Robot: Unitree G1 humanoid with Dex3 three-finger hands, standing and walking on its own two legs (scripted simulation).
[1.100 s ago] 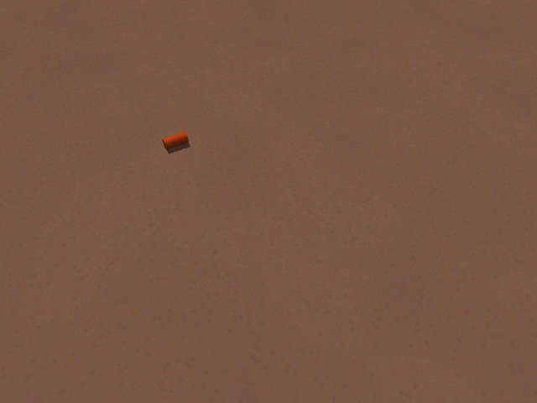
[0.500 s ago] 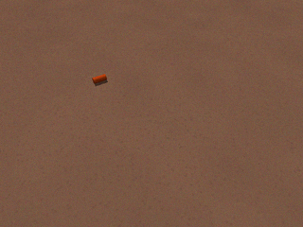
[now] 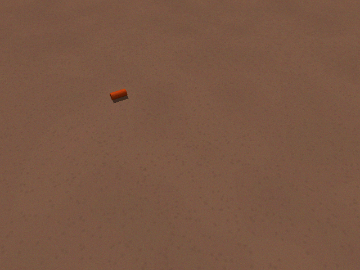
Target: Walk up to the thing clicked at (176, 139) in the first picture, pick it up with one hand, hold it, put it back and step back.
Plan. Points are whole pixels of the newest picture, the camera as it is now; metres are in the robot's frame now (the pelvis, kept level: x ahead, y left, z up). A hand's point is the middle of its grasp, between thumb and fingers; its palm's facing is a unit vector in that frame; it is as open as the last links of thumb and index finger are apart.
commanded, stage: stand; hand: left
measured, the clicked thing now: (118, 94) +1.62 +0.51 -0.75
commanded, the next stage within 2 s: walk up in 0.02 s
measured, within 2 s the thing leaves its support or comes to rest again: neither
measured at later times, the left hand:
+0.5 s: hand out of the picture +0.14 +0.38 -0.17, palm faces +0.18 -0.93 -0.32, open 7.4 cm
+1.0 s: hand (65, 179) +0.41 +0.35 -0.14, palm faces +0.33 -0.88 -0.33, open 7.4 cm
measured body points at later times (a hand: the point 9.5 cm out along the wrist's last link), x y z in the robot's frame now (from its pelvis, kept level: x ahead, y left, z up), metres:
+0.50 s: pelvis +0.12 +0.09 -0.02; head +0.12 +0.13 +0.43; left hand +0.13 +0.43 -0.15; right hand +0.25 -0.23 -0.10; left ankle +0.12 +0.20 -0.75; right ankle +0.13 -0.07 -0.68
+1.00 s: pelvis +0.41 +0.08 -0.02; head +0.43 +0.07 +0.43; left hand +0.39 +0.40 -0.11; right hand +0.59 -0.21 -0.13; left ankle +0.35 +0.20 -0.68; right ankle +0.48 +0.00 -0.75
